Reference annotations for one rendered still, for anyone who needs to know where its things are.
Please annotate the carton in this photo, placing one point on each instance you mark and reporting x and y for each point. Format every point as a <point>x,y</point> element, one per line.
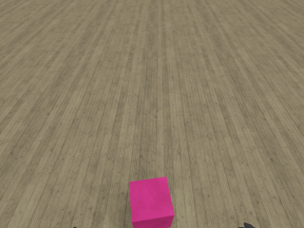
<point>150,203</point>

